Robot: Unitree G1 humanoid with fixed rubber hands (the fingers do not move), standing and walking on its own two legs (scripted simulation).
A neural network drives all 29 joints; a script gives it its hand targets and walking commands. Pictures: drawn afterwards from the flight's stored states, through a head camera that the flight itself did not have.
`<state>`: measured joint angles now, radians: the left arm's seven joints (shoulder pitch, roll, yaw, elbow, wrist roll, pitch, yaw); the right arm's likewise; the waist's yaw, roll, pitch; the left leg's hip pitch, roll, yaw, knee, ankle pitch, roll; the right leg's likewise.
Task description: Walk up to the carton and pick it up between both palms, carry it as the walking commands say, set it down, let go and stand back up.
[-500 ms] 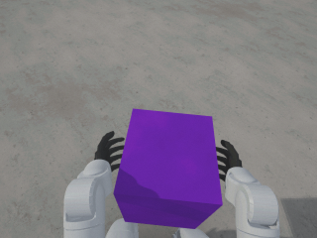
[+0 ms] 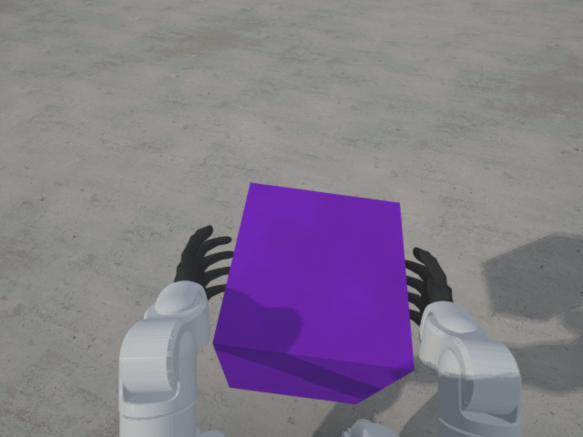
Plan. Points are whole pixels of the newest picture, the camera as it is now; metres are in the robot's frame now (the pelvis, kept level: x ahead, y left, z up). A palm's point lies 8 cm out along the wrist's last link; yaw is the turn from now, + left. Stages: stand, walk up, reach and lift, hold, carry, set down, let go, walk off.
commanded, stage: carry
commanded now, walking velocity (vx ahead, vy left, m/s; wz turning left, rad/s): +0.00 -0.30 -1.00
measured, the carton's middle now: (307, 302) +0.29 +0.01 +0.00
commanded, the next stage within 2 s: none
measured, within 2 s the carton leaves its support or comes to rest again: neither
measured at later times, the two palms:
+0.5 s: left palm (564, 342) +0.22 -0.27 +0.08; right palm out of the picture +0.08 -0.52 +0.06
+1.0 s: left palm out of the picture +0.01 -0.59 +0.12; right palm out of the picture -0.23 -0.74 +0.10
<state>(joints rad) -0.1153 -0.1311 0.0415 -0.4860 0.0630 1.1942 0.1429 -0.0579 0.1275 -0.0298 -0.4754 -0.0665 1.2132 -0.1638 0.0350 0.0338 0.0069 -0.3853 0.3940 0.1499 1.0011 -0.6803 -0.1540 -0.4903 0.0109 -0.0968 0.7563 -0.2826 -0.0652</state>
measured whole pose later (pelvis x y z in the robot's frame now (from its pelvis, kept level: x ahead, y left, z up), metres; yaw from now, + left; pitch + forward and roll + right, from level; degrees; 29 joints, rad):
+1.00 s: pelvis -0.26 -0.45 -0.01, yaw -56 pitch +0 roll -2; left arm -0.21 -0.14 0.07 -0.46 0.06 1.21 0.13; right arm -0.12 0.13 -0.04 -0.49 -0.09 1.26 -0.19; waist 0.03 0.04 -0.03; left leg -0.28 0.51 0.29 0.78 -0.40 -0.16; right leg -0.44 -0.05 -0.15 0.77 -0.31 0.00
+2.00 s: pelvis -0.76 -0.46 +0.01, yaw -97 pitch -1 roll +2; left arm -0.15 -0.13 0.08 -0.34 0.11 1.21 0.12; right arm -0.12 0.13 -0.03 -0.32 -0.08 1.27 -0.20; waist 0.01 0.03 -0.12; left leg -0.29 0.14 0.19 0.72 -0.43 -0.05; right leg -0.34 0.08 0.06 0.69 -0.36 0.02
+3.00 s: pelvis -0.96 -0.31 +0.03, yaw -98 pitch +3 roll -3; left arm -0.21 -0.14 0.05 -0.54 0.07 1.13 0.22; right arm -0.19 0.14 -0.02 -0.52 -0.04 1.13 -0.25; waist 0.02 -0.03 -0.03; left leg -0.29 -0.03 0.13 0.49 -0.26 0.11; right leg -0.35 0.08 0.06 0.71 -0.39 -0.02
